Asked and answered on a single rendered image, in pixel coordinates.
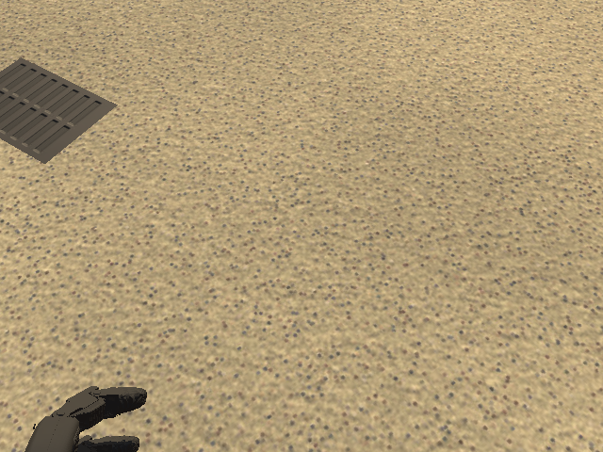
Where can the robot left hand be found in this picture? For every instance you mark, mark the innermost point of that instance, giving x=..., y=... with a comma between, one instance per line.
x=60, y=431

